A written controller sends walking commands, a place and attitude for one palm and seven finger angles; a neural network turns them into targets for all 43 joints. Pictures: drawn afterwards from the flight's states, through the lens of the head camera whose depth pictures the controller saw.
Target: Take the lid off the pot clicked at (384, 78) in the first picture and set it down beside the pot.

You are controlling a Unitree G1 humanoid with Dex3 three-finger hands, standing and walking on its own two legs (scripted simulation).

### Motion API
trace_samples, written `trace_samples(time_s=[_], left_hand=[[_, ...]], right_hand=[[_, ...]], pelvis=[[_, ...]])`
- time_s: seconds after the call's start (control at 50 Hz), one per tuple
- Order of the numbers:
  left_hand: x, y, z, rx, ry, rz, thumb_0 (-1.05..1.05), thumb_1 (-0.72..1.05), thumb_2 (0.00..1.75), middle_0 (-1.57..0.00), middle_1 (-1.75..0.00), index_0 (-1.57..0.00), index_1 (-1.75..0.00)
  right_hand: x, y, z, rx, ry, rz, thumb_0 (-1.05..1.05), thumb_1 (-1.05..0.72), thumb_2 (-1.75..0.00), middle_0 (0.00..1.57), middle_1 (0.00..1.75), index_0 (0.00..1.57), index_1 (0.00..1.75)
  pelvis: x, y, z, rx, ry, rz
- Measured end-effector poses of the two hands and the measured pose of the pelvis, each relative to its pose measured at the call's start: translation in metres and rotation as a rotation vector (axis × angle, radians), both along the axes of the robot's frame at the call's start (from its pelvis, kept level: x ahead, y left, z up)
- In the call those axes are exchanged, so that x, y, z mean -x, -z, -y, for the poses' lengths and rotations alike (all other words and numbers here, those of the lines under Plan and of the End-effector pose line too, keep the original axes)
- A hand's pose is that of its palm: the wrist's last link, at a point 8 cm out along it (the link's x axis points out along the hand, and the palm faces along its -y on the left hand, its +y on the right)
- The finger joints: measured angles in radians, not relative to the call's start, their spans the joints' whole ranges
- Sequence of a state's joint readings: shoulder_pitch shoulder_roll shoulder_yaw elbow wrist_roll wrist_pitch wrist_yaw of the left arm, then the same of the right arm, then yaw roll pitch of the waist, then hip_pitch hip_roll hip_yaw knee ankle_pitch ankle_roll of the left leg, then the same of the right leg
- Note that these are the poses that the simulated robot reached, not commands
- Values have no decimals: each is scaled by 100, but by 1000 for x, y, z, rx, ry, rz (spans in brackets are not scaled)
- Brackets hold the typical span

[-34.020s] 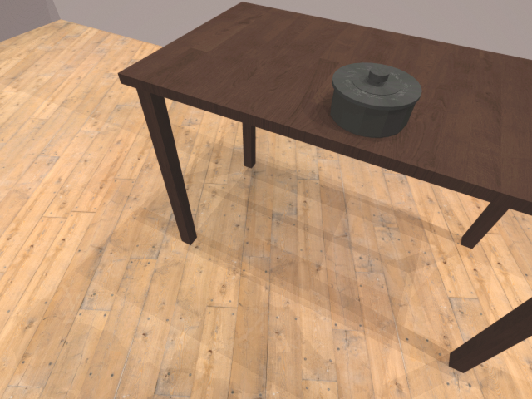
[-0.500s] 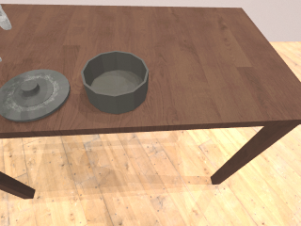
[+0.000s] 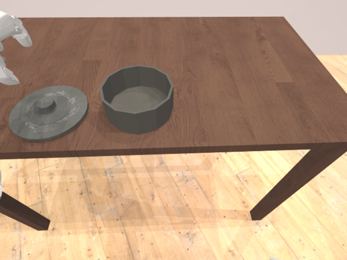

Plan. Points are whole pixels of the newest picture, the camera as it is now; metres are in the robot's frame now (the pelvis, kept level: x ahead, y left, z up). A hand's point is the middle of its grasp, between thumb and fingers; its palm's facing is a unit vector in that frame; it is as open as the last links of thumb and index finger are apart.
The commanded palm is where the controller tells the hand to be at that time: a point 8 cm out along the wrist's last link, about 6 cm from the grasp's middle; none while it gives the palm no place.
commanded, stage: draw the hand back to the body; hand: left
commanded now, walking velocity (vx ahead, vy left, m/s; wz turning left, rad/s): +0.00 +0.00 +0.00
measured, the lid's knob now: (46, 104) +0.48 +0.32 +0.08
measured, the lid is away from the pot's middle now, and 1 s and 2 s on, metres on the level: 0.24 0.24 0.24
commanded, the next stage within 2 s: step back with the hand held close in 1.96 s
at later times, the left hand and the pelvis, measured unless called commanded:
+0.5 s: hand (23, 47) +0.41 +0.24 +0.28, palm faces +0.44 -0.87 -0.23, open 10.9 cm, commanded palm +0.34 +0.29 +0.29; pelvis +0.01 -0.04 +0.01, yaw -2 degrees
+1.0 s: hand (7, 86) +0.32 +0.23 +0.28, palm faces +0.54 -0.82 -0.19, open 8.6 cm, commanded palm +0.26 +0.25 +0.28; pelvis +0.01 -0.07 +0.01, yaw -1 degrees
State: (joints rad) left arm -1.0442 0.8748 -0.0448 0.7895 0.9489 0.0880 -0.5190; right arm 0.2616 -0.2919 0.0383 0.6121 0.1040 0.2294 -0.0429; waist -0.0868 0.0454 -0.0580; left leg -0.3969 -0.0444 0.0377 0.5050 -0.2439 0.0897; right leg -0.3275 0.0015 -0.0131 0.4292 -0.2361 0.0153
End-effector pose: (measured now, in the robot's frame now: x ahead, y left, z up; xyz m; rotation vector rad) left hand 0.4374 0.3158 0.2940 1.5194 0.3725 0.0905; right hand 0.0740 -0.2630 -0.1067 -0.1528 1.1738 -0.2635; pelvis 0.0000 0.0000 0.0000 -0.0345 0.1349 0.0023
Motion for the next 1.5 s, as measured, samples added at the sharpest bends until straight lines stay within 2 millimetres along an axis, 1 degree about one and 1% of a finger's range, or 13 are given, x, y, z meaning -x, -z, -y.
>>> trace_samples(time_s=[0.2,0.26,0.32,0.38,0.46,0.56,0.66,0.8,0.94,1.06,1.16,1.26,1.5], left_hand=[[34,11,2,-19,-15,-16,0,-12,87,-48,-65,-47,-65],[42,5,11,426,115,280,0,-12,87,-48,-65,-48,-65],[49,5,22,746,175,552,0,-12,87,-48,-65,-48,-65],[56,10,28,943,172,737,0,-12,87,-48,-64,-47,-65],[64,10,35,1056,164,891,0,-8,87,-47,-63,-46,-63],[80,4,33,1058,135,998,0,1,88,-44,-60,-43,-60],[101,6,36,1041,117,1025,0,12,88,-41,-56,-40,-57],[129,12,43,1024,102,1048,0,29,89,-36,-50,-36,-51],[153,15,50,1022,98,1059,1,46,89,-32,-44,-31,-45],[178,12,55,1013,127,1083,1,61,90,-28,-39,-27,-39],[194,16,54,1018,127,1079,1,74,90,-25,-35,-24,-35],[211,19,60,1024,160,1082,1,82,90,-22,-32,-22,-32],[248,18,64,1002,251,1080,1,88,90,-21,-30,-20,-30]], right_hand=[[-35,-5,-1,-10,-87,80,1,-90,-90,20,30,20,30],[-43,-11,-5,-3,-131,143,1,-90,-90,20,30,20,30],[-47,-16,-8,-3,-157,184,1,-90,-90,20,30,20,30],[-50,-23,-5,3,-152,221,1,-90,-90,20,30,20,30],[-53,-28,7,19,-143,264,1,-90,-90,20,30,20,30],[-55,-25,28,28,-120,281,1,-90,-90,20,30,20,30],[-61,-20,46,29,-128,268,1,-90,-90,20,30,20,30],[-82,-22,56,34,-158,307,1,-90,-90,20,30,20,30],[-103,-30,49,13,-188,389,1,-90,-90,20,30,20,30],[-112,-34,37,-10,-211,436,1,-90,-90,20,30,20,30],[-109,-35,27,-22,-225,441,1,-90,-90,20,30,20,30],[-103,-34,20,-21,-231,442,1,-90,-90,20,30,20,30],[-92,-37,4,-15,-227,458,1,-90,-90,20,30,20,30]], pelvis=[[10,-1,8,-6,-22,38],[12,-3,12,-10,-19,73],[9,-5,18,-16,-5,100],[3,-6,25,-17,14,121],[-3,-7,34,-15,27,139],[-11,-8,42,-17,41,143],[-15,-8,51,-21,35,143],[-14,-8,63,-28,24,157],[-9,-8,68,-29,21,175],[-5,-8,68,-29,19,193],[0,-9,66,-27,15,208],[4,-10,60,-25,19,218],[10,-10,45,-20,22,240]])
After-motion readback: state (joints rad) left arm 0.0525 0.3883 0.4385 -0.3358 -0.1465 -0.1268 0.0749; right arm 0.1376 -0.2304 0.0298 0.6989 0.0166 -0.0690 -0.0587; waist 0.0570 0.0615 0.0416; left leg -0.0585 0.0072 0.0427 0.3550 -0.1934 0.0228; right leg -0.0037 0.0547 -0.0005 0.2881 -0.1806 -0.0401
